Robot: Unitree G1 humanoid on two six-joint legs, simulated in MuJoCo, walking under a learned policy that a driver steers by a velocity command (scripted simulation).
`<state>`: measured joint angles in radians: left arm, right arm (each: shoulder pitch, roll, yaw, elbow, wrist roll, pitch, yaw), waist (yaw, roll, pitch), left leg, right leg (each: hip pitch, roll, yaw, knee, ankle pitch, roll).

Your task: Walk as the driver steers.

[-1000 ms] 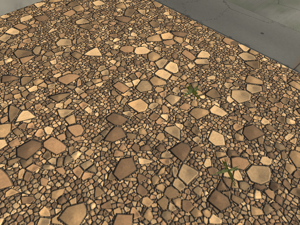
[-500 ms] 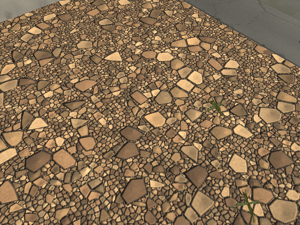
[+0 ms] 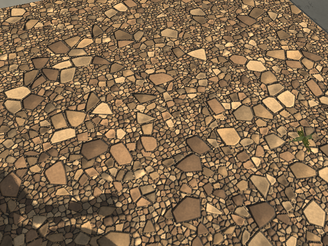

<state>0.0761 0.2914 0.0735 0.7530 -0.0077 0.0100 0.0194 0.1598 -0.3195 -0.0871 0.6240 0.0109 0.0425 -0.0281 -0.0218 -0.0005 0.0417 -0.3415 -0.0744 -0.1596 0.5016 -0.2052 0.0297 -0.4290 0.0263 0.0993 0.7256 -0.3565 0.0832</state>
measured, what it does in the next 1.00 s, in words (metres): walks ahead, turning left: right foot, then left foot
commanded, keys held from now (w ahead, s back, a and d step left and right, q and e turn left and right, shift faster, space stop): q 0.20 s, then w+q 0.32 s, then no key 0.48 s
